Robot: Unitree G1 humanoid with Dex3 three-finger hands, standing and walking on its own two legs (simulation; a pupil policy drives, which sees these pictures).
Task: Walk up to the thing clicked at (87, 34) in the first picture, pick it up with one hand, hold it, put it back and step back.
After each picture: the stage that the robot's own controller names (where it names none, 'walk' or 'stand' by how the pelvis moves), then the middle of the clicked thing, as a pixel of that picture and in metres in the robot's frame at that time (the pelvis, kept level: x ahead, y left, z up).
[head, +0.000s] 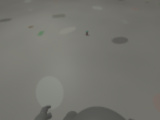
stand; (86, 33) +2.09 +0.11 -0.72
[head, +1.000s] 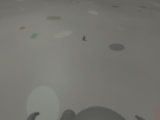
walk; (84, 38) +1.93 +0.12 -0.71
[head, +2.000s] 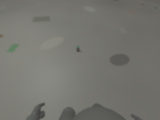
walk; (77, 49) +1.28 +0.18 -0.71
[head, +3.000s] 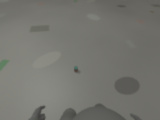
walk; (76, 69) +0.81 +0.17 -0.72
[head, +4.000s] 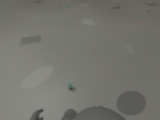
walk; (70, 87) +0.51 +0.24 -0.71
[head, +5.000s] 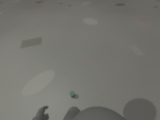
stand; (72, 94) +0.38 +0.23 -0.70
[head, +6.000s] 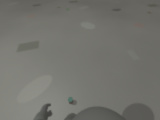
stand; (70, 100) +0.33 +0.22 -0.72
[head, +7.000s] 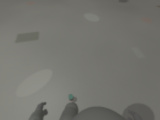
stand; (71, 97) +0.29 +0.19 -0.70
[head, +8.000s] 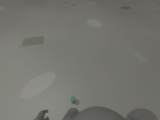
stand; (73, 100) +0.31 +0.17 -0.72
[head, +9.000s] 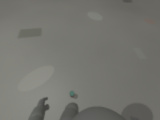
stand; (72, 94) +0.32 +0.15 -0.70
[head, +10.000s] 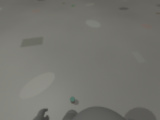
stand; (72, 100) +0.32 +0.17 -0.72
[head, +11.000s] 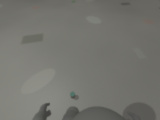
stand; (72, 95) +0.35 +0.19 -0.71
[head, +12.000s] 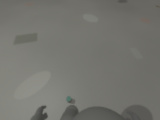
rise first; (69, 99) +0.26 +0.22 -0.72
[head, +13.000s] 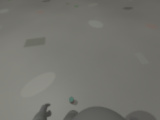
stand; (71, 100) +0.31 +0.22 -0.72
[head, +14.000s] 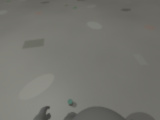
stand; (70, 102) +0.29 +0.22 -0.72
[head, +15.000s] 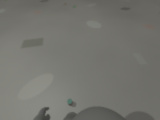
stand; (70, 102) +0.28 +0.22 -0.72
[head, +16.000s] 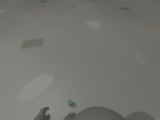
stand; (70, 103) +0.28 +0.22 -0.73
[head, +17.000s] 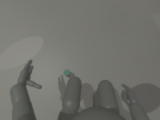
go down; (67, 73) +0.34 +0.21 -0.44
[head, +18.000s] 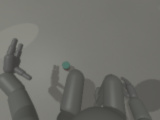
go down; (66, 66) +0.37 +0.21 -0.32
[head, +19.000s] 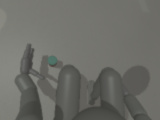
close in; (52, 61) +0.37 +0.23 -0.24
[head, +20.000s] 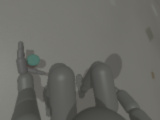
close; (32, 61) +0.36 +0.25 -0.22
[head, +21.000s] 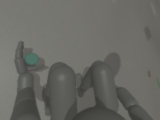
close; (31, 60) +0.36 +0.25 -0.22
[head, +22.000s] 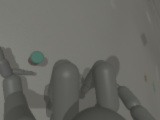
go down; (35, 58) +0.36 +0.23 -0.21
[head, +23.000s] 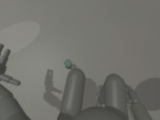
go down; (68, 64) +0.38 +0.21 -0.31
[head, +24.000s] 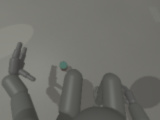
go down; (63, 66) +0.38 +0.22 -0.29
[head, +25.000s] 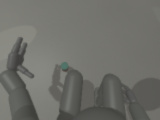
go down; (64, 67) +0.38 +0.21 -0.30
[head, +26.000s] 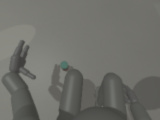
close in; (64, 66) +0.38 +0.21 -0.29
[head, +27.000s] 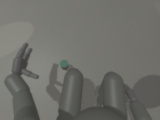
close in; (64, 65) +0.38 +0.21 -0.28
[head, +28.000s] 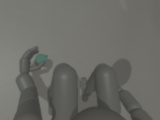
lift; (40, 60) +0.37 +0.24 -0.22
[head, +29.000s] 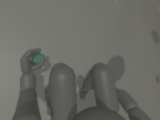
close; (36, 60) +0.37 +0.25 -0.23
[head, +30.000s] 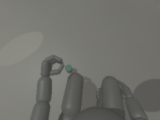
close; (68, 69) +0.38 +0.21 -0.37
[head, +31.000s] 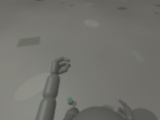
hold; (70, 101) +0.31 +0.19 -0.67
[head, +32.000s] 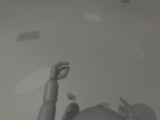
hold; (69, 95) +0.32 +0.20 -0.66
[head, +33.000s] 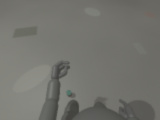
stand; (69, 93) +0.32 +0.20 -0.65
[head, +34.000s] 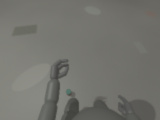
stand; (68, 92) +0.32 +0.20 -0.63
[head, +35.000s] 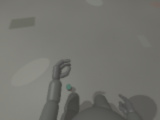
stand; (69, 87) +0.33 +0.20 -0.60
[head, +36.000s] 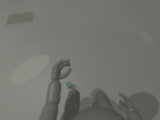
close; (69, 85) +0.33 +0.20 -0.57
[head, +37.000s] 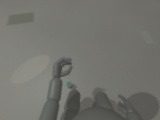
close; (69, 85) +0.33 +0.20 -0.57
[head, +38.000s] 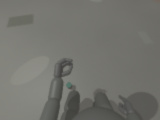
close; (69, 85) +0.33 +0.20 -0.58
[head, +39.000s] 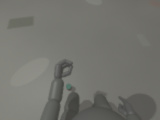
close; (69, 87) +0.33 +0.20 -0.59
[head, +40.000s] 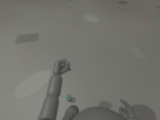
hold; (69, 98) +0.31 +0.20 -0.67
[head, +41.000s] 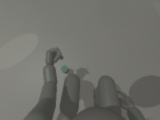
crouch; (65, 69) +0.37 +0.21 -0.38
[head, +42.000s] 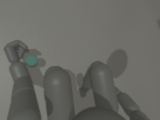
lower; (31, 61) +0.37 +0.25 -0.23
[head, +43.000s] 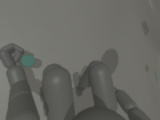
lower; (26, 61) +0.36 +0.25 -0.23
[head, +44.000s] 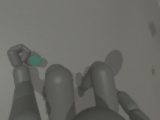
lower; (32, 60) +0.36 +0.24 -0.23
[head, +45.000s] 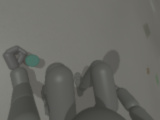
lower; (30, 60) +0.36 +0.24 -0.22
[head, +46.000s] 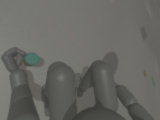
lower; (30, 59) +0.36 +0.24 -0.22
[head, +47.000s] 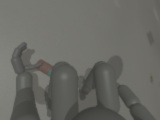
withdraw; (46, 68) +0.31 +0.18 -0.21
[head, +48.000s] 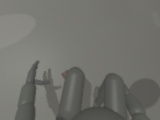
stand; (67, 77) +0.27 +0.15 -0.30
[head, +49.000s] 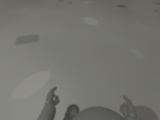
stand; (71, 110) +0.20 +0.15 -0.67
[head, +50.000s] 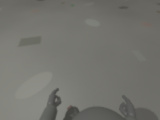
stand; (71, 111) +0.20 +0.17 -0.69
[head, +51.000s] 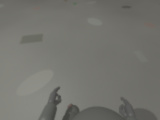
stand; (71, 109) +0.20 +0.16 -0.69
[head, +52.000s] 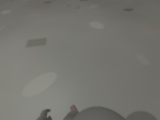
walk; (74, 110) +0.21 +0.16 -0.75
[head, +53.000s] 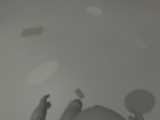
walk; (79, 93) +0.33 +0.11 -0.73
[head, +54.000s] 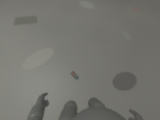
walk; (74, 74) +0.58 +0.14 -0.73
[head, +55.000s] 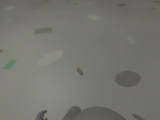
stand; (79, 71) +0.81 +0.20 -0.73
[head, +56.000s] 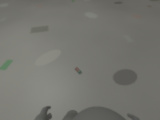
stand; (78, 70) +0.81 +0.18 -0.75
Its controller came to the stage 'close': yes
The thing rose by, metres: 0.01
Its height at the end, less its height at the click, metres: -0.02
